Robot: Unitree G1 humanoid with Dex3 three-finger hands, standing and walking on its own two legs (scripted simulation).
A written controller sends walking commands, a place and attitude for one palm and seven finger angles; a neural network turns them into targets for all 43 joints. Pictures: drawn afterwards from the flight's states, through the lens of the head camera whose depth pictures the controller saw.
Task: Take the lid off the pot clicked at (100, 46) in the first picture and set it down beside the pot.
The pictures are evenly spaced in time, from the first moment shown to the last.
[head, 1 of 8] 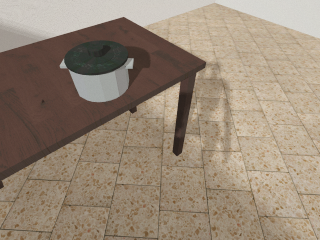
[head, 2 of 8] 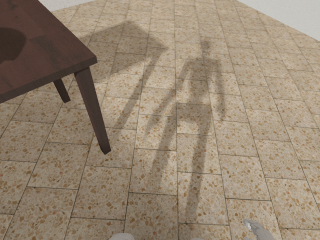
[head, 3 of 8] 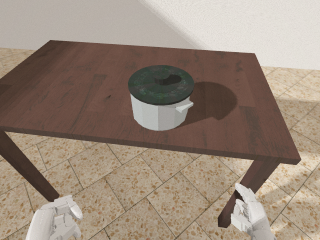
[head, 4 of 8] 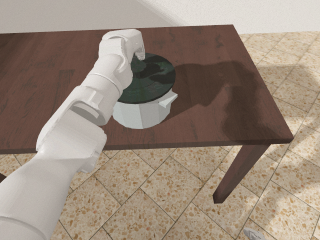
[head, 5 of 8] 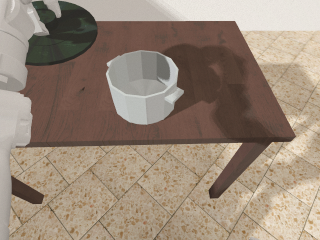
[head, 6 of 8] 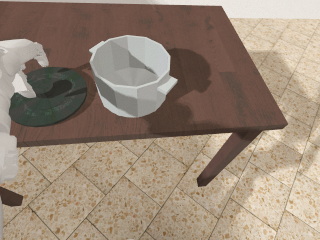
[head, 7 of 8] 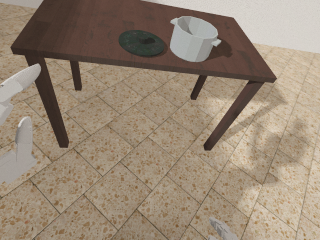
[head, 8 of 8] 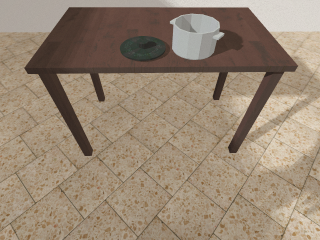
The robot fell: no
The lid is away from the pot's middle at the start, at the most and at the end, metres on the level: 0.00 0.25 0.24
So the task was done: yes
